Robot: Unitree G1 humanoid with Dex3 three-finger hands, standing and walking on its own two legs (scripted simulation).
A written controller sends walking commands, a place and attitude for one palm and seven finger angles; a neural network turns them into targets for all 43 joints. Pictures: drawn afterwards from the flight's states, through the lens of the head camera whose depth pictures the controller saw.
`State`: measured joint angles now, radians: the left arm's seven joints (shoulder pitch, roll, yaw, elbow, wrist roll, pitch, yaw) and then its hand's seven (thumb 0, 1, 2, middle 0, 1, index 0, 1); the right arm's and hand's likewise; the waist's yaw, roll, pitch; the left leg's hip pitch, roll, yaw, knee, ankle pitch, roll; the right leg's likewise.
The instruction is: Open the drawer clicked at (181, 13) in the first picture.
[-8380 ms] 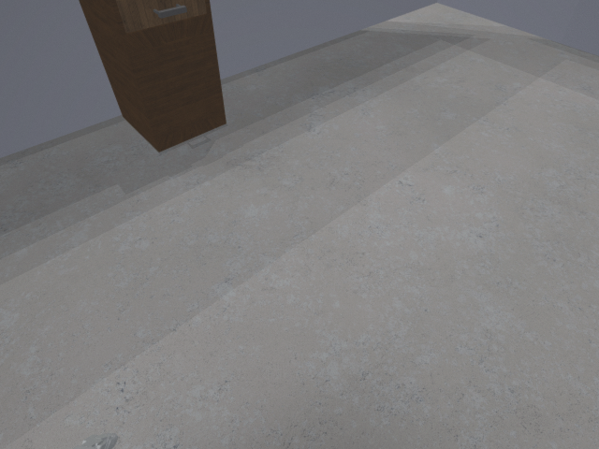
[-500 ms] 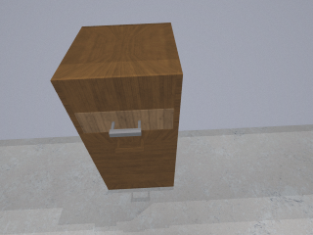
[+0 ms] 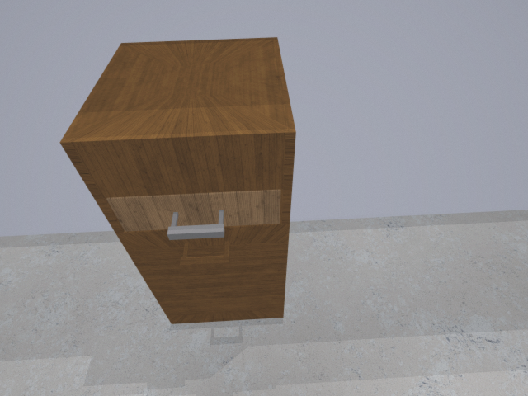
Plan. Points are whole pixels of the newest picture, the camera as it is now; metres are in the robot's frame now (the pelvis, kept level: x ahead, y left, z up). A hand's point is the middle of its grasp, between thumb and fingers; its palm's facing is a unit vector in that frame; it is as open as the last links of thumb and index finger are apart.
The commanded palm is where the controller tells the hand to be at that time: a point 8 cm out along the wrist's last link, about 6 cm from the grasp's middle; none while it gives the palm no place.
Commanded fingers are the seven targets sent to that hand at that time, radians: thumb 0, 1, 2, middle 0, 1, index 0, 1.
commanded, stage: look again from close up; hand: left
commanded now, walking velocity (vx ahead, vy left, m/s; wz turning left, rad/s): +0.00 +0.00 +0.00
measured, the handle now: (197, 223) +0.49 +0.18 -0.11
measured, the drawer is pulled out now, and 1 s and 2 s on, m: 0.00 0.00 0.00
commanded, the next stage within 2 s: raise the hand with hooked fingers in 0.06 s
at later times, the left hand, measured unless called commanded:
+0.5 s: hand (161, 351) +0.20 +0.18 -0.05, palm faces -0.03 -0.26 -0.96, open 8.1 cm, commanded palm +0.15 +0.21 -0.03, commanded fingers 0.00 0.48 0.72 -0.23 -0.57 -0.23 -0.57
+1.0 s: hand (145, 329) +0.22 +0.20 -0.02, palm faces -0.03 -0.13 -0.99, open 11.0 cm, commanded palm +0.20 +0.21 +0.04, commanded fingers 0.00 -0.10 0.47 -0.27 -0.94 -0.27 -0.94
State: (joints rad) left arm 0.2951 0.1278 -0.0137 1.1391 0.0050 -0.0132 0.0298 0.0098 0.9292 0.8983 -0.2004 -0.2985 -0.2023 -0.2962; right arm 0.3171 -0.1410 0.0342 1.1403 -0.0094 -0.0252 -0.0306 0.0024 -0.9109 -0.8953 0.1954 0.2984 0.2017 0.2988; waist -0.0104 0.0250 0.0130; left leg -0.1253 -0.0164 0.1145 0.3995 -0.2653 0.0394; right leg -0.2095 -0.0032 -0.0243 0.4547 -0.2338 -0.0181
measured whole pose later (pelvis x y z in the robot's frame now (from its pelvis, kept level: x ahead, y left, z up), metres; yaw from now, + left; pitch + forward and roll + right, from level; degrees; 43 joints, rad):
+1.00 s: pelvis +0.00 -0.03 -0.02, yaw +0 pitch +7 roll +1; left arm 0.27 0.33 -0.08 0.05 1.03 0.02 0.33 0.00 0.11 0.56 -0.28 -0.80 -0.28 -0.80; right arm 0.15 -0.19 0.02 0.61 -0.04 0.09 0.01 0.01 -0.91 -0.89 0.20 0.30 0.21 0.30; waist 0.06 0.04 -0.07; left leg -0.40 0.01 0.08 0.65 -0.37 0.01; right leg -0.48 0.02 -0.04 0.69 -0.33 -0.06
